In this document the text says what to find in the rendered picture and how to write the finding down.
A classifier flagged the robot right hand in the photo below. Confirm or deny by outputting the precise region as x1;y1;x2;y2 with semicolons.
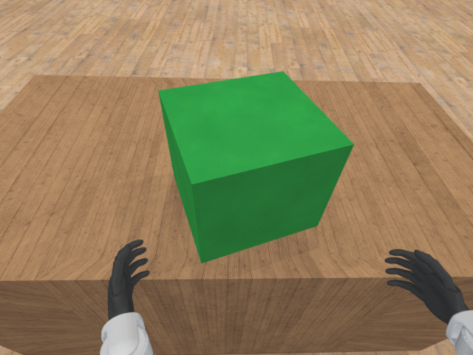
385;249;469;324

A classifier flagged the left robot forearm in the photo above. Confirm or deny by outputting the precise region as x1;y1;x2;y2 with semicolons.
100;312;153;355

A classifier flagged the robot left hand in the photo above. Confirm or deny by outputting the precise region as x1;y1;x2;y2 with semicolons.
108;240;150;320

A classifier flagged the pedestal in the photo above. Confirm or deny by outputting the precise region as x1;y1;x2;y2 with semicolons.
0;75;473;355

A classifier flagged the carton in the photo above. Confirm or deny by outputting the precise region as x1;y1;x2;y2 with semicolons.
158;71;354;263

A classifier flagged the right robot forearm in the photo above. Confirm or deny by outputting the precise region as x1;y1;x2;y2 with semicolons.
446;310;473;355

